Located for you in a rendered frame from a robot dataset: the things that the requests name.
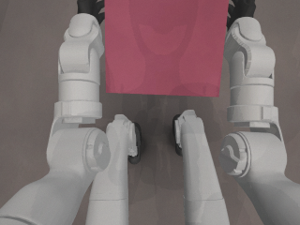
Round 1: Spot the left robot hand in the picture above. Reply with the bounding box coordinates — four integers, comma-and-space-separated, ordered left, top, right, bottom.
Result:
77, 0, 105, 25

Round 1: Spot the right robot upper arm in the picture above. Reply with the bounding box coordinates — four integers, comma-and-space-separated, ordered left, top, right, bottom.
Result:
218, 131, 300, 225

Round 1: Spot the robot right thigh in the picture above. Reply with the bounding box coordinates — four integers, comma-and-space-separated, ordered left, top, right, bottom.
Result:
174, 114, 230, 225

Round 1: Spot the left robot upper arm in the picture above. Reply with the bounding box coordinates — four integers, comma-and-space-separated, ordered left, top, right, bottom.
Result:
0, 127, 112, 225

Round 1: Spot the left robot forearm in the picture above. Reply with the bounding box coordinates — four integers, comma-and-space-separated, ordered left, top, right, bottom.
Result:
46, 13, 105, 164

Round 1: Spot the right robot hand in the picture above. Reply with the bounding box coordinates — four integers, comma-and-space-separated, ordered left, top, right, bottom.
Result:
226, 0, 256, 32

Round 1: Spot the carton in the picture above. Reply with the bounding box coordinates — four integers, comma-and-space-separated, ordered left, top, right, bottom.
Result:
104, 0, 229, 98

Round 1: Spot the right robot forearm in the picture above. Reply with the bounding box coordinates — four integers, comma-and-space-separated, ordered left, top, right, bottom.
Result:
223, 17, 287, 163

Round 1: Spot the robot left shin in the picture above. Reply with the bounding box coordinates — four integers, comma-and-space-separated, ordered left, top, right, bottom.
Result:
106, 114, 138, 156

